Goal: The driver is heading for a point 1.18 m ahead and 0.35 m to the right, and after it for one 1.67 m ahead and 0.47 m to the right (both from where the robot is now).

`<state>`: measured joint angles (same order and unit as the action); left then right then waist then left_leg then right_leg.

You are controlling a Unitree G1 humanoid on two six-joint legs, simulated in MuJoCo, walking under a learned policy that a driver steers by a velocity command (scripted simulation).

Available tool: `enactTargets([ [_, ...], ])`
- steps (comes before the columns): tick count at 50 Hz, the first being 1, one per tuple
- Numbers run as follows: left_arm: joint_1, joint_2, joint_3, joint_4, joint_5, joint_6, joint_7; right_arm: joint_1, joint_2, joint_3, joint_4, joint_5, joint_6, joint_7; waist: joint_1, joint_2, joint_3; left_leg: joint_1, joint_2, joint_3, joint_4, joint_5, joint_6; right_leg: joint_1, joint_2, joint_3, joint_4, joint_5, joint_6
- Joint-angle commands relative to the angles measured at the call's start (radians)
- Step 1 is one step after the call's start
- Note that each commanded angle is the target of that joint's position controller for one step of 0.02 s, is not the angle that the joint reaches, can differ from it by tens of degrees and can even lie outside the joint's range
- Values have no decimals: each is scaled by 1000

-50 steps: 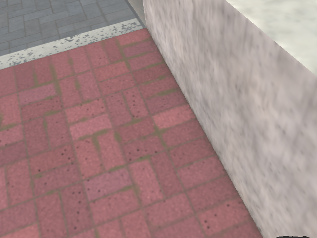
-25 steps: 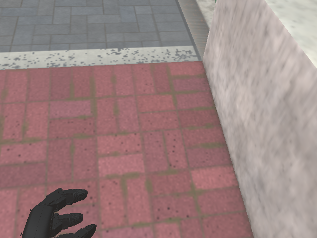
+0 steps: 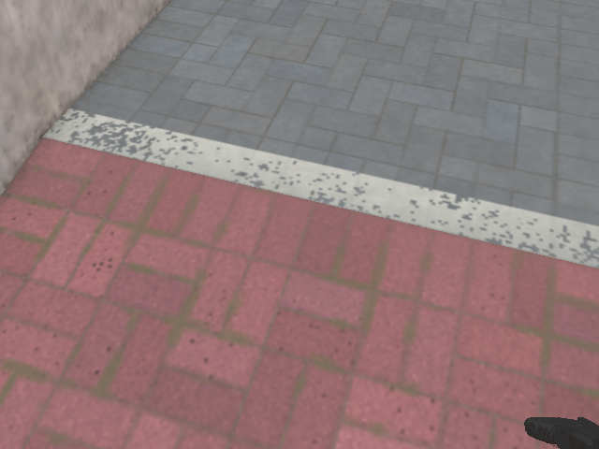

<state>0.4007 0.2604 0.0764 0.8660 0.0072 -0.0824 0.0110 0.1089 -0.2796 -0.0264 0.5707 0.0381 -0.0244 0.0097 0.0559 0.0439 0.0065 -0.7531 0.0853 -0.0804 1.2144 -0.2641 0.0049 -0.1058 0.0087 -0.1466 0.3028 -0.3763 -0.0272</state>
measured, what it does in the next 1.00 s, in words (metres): climbs, turning right: left foot, then right foot 0.05 m higher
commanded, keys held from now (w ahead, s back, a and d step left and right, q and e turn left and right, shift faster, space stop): w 0.16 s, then w+e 0.84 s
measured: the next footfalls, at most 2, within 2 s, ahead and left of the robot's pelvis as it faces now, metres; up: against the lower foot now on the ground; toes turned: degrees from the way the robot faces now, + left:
left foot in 0.14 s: +0.25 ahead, +0.16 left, +0.03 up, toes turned +5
right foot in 0.68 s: +0.54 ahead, -0.08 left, +0.08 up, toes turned -16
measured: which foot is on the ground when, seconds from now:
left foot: up 0.00-0.12, down 0.14-0.70, up 0.72-1.00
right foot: down 0.00-0.16, up 0.18-0.66, down 0.68-1.00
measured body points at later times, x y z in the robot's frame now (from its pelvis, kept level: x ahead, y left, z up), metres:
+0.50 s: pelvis +0.27 +0.06 +0.03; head +0.28 +0.08 +0.48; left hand +0.48 +0.27 -0.07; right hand +0.25 -0.19 -0.10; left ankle +0.21 +0.16 -0.72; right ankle +0.39 -0.10 -0.57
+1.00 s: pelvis +0.56 -0.02 +0.09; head +0.57 -0.06 +0.54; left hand +0.68 +0.21 -0.03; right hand +0.71 -0.31 +0.03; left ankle +0.75 +0.10 -0.53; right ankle +0.49 -0.07 -0.66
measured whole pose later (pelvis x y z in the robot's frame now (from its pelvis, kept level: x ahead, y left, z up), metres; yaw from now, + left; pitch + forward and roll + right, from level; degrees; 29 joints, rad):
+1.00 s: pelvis +0.56 -0.02 +0.09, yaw -23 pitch +4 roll +2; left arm 0.43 0.22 0.03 0.74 -0.01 -0.03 0.01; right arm 0.00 -0.23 0.00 0.59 -0.02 -0.09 0.00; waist 0.05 0.03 -0.02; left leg -0.91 0.11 -0.04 1.22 -0.16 -0.05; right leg -0.17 0.09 0.12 0.35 -0.39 -0.10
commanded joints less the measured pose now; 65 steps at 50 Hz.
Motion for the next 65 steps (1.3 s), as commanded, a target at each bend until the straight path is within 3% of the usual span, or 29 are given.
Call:
enactTargets([
  [1, -150, 137, 14, -97, -14, -20, 0, -14, 17, 26, -66, -9, -4, 11, -64, -127, 47, 162, 26, 66, -262, 32, -18, -168, -214, 112, -204, 185, -157],
  [5, -33, 201, 19, -47, -31, -1, -6, -79, -25, 13, -86, -11, -12, 20, -39, -135, 51, 254, -35, 176, -493, -63, 27, -4, -293, 110, -162, 294, -164],
  [7, -39, 178, -4, -45, -28, 6, -8, 171, -106, -42, -5, -15, -12, 19, -174, -138, -109, 633, -128, 223, -577, -6, 76, -53, -232, 15, 168, 724, -112],
  [8, -65, 136, -27, -76, -9, 3, -7, 358, -188, -76, 40, -17, -3, 9, -255, -43, -233, 939, -22, 40, -576, 15, 127, -262, -172, -9, 470, 574, -53],
  [9, 15, 5, -72, -131, -3, -11, -22, 401, -302, -96, 43, -14, 10, -3, -187, 274, -411, 1178, 286, -553, -827, -361, 313, -589, -19, 68, 859, -123, 15],
  [10, -62, 97, -43, -103, -34, -22, -32, 417, -207, -72, 46, -12, 1, -8, -233, 93, -406, 1117, 332, -786, -1003, -578, 316, -700, -1, 260, 1060, -197, 11],
  [11, -176, 108, -31, -151, -65, -27, -29, 344, -181, -57, 68, -24, -21, -12, -200, 55, -173, 972, 320, -639, -997, -448, 264, -820, -42, 261, 1151, -127, 1],
  [12, -205, 75, -43, -167, -53, -26, -22, 284, -131, -42, 82, -33, -28, -10, -156, 9, -101, 847, 288, -466, -971, -288, 231, -816, -95, 225, 1156, -41, -1],
  [16, -94, 29, -36, -138, -50, 26, -26, 159, 6, -10, 127, -51, -57, 11, -19, 61, -30, 593, 188, -98, -1029, -6, 163, -696, -128, 245, 1201, 144, 5],
  [23, -263, 13, -46, -235, -23, 70, -31, 229, -42, -18, 211, -75, -60, -37, -41, 20, 54, 616, 159, 180, -1085, 160, 143, -859, -81, 207, 1075, 290, 55],
  [28, -471, -45, -75, -338, -25, 66, -71, 308, -107, -35, 241, -55, -24, -56, -124, 14, 90, 815, 232, 244, -1084, 349, 135, -867, -97, 58, 782, 159, 4],
  [33, -218, 81, -16, -338, -38, 76, -80, 221, -215, -57, 228, -35, 8, -59, 73, 179, -127, 875, 231, 320, -627, 1390, 102, -363, 79, -74, 537, -70, -135],
  [34, -43, 161, 24, -290, -43, 80, -69, 195, -218, -57, 212, -22, 1, -58, 160, 138, -220, 752, 179, 317, -416, 1190, 68, -50, 102, 4, 356, 79, -161],
  [35, 37, 247, 48, -241, -46, 92, -47, 210, -86, -19, 169, -63, -21, -52, 112, -107, -241, 390, 81, 272, -110, 251, 23, 256, -80, 340, 313, 67, -211],
  [36, 29, 303, 50, -273, -47, 80, -35, 247, 10, 10, 108, -73, -70, -27, 26, -290, -431, 41, -137, 50, 196, -303, -18, 511, -314, 1003, 91, -143, -420],
  [37, 42, 218, 34, -266, -29, 61, -28, 83, -90, -19, 85, -26, -113, -4, 105, -133, -376, -103, -116, -85, 328, -198, -16, 451, -343, 1122, -97, -333, -399],
  [38, 24, 165, 18, -242, -8, 40, -25, 13, -82, -18, 58, 9, -131, 0, 74, -78, -173, -171, -69, -54, 346, -131, 5, 300, -325, 980, -83, -270, -352],
  [40, -100, 86, -8, -249, -1, 16, -37, 35, -51, -11, 56, -32, -130, -13, -46, 14, -57, -51, 5, -35, 258, -19, 16, -1, -219, 678, -48, 91, -280],
  [44, -102, 70, -20, -230, -14, 18, -28, 63, -10, -4, 38, -51, -81, -2, -109, -47, -24, -67, 21, 37, 282, 19, -9, -163, -113, 452, -57, 225, -256],
  [48, -28, 79, -22, -207, -12, 34, 1, -105, 15, 17, -39, -70, -72, -9, -60, -96, -10, -81, 7, 107, 59, 136, -70, -225, -74, 408, -82, 262, -227],
  [51, 42, 98, -14, -195, -25, 47, 16, -271, 55, 33, -85, -45, -77, -8, 9, -144, -14, 27, -51, 146, -286, 120, -95, -168, -70, 414, -90, 280, -207],
  [54, 49, 134, -8, -194, -31, 61, 25, -269, 6, 11, -86, -16, -83, 5, -10, -217, -48, 121, -102, 158, -472, 15, -75, -24, -146, 485, -25, 400, -202],
  [56, -20, 147, -12, -224, -33, 60, 26, -86, -75, -33, -44, -19, -90, 2, -122, -271, -155, 383, -156, 176, -572, 7, -16, -6, -145, 490, 138, 767, -150],
  [57, -84, 127, -22, -259, -22, 52, 24, 81, -128, -58, -6, -29, -90, -4, -207, -232, -268, 656, -86, 99, -584, 48, 43, -112, -89, 433, 345, 875, -98],
  [58, -57, 63, -44, -292, 11, 39, 28, 297, -207, -84, 13, -49, -87, -9, -249, -37, -484, 1066, 162, -207, -600, -52, 154, -342, -12, 380, 661, 485, -58],
  [59, 90, -28, -64, -311, -31, 31, 6, 289, -241, -90, 37, -48, -72, -6, -142, 357, -602, 1255, 399, -848, -880, -403, 326, -652, 110, 373, 942, -215, -2],
  [61, -113, 117, -21, -316, -40, 46, -10, 179, -88, -58, 35, -25, -59, -49, -170, 127, -175, 905, 340, -681, -953, -596, 262, -833, -1, 276, 1209, -45, 20],
  [63, -139, 81, -23, -336, -11, 65, -16, 113, -23, -34, 71, -52, -62, -50, -70, 20, -36, 577, 228, -316, -949, -234, 175, -684, -74, 253, 1172, 52, 6],
  [65, -68, 41, -27, -315, -33, 87, -23, 63, 15, -26, 91, -53, -73, -41, -12, 66, -3, 451, 165, -86, -978, -98, 135, -577, -86, 246, 1138, 62, 14],
])
Keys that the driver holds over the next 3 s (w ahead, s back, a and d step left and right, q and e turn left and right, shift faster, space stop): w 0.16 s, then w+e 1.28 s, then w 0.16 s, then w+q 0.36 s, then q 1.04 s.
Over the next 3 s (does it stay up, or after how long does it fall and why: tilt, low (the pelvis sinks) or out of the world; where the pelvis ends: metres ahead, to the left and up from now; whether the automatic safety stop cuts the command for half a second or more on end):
stays up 1.14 -0.47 0.15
